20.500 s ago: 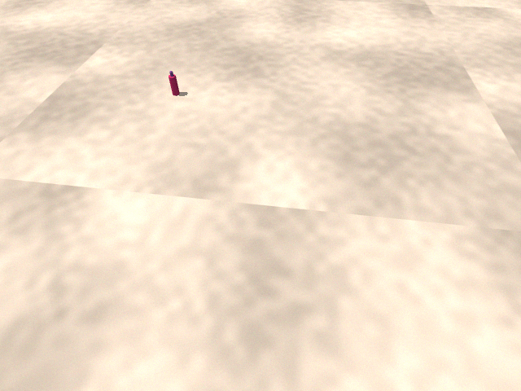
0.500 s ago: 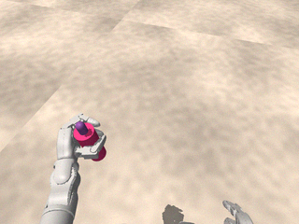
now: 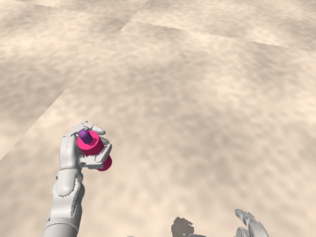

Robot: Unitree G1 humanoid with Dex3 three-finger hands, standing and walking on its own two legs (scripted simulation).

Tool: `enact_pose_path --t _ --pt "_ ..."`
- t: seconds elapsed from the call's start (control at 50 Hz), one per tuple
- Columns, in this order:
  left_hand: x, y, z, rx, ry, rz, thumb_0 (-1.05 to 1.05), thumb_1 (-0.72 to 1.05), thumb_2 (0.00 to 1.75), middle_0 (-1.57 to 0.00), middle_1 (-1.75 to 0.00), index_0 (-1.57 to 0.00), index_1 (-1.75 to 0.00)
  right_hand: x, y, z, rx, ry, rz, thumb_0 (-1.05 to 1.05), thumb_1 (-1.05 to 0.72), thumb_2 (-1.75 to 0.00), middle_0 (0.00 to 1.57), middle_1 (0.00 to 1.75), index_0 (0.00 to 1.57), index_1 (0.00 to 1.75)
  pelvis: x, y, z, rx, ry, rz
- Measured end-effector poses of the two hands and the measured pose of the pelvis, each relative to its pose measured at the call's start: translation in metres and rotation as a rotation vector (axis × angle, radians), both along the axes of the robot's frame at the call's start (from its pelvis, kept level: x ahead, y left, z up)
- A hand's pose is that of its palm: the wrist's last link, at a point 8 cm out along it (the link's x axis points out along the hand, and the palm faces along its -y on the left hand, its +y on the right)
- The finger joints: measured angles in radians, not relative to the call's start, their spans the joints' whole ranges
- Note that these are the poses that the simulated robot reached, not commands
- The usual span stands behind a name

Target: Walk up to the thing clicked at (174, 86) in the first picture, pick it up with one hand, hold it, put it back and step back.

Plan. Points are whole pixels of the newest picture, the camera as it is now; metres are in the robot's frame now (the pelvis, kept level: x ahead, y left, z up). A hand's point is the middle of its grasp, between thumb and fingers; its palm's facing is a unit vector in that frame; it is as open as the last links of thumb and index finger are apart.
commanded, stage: hold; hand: left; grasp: from the side
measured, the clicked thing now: (94, 149) +0.33 +0.18 +0.04
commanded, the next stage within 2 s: crouch in 0.70 s
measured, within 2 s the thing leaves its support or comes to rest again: neither
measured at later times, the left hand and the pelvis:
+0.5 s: hand (97, 147) +0.33 +0.16 +0.05, palm faces +0.12 -0.99 -0.03, open 7.0 cm; pelvis +0.00 +0.00 +0.00, yaw +0 degrees
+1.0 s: hand (98, 149) +0.33 +0.17 +0.04, palm faces +0.14 -0.99 -0.02, open 7.0 cm; pelvis +0.00 +0.00 +0.00, yaw +0 degrees
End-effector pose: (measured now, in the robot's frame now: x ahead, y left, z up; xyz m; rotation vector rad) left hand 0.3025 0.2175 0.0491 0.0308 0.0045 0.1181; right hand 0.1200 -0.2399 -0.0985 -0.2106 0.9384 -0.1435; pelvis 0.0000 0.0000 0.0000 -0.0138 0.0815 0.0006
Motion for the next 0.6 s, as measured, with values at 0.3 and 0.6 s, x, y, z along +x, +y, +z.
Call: enact_pose_path --t 0.3,0.6 --pt "0.0029 0.0002 0.0003 0.003 0.002 -0.004 -0.01 -0.09 1.16 -0.87 -1.12 -0.93 -1.16 -0.005 -0.0006 -0.0011 0.002 0.009 -0.01 0.01 -0.91 -0.91 0.2 0.3 0.21 0.3 0.0005 0.0005 -0.0002 -0.001 0.0 -0.003" --pt "-0.001 0.0001 -0.0011 0.001 0.003 0.006 -0.01 -0.09 1.16 -0.87 -1.12 -0.93 -1.16 -0.001 0.0003 -0.0002 0.002 -0.002 -0.005 0.01 -0.92 -0.91 0.2 0.3 0.21 0.3 0.0003 0.0002 -0.0004 0.0 -0.001 -0.002"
